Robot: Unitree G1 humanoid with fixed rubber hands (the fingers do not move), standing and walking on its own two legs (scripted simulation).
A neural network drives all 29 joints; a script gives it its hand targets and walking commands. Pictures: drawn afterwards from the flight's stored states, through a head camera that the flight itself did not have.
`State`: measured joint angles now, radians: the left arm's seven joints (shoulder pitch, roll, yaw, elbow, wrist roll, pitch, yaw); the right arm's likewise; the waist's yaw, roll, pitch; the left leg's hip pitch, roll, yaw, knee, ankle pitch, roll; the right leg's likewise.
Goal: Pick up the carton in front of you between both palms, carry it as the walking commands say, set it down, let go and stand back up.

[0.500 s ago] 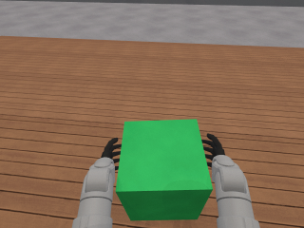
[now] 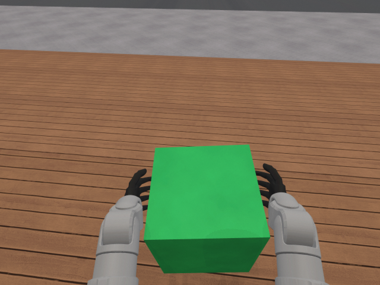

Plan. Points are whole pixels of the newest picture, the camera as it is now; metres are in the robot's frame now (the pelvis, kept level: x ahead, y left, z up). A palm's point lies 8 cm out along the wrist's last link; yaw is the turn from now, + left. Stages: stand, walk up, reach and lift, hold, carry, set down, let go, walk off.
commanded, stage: carry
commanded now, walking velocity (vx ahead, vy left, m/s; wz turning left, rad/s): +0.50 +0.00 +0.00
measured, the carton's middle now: (204, 212) +0.30 -0.01 +0.00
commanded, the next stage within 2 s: none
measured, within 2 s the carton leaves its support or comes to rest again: neither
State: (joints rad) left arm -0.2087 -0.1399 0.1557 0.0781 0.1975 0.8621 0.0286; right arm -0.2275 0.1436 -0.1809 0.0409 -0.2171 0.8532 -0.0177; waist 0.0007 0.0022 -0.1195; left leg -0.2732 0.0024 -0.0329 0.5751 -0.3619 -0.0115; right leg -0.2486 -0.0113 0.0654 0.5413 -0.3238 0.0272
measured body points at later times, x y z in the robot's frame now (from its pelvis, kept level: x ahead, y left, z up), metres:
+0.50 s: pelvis +0.25 +0.01 +0.00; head +0.27 +0.01 +0.45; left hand +0.54 +0.14 +0.06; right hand +0.52 -0.16 +0.07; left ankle +0.10 +0.08 -0.73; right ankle +0.24 -0.10 -0.69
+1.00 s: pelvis +0.64 +0.02 -0.02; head +0.65 +0.01 +0.43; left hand +0.91 +0.17 +0.06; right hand +0.93 -0.13 +0.07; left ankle +0.76 +0.11 -0.74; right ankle +0.43 -0.08 -0.73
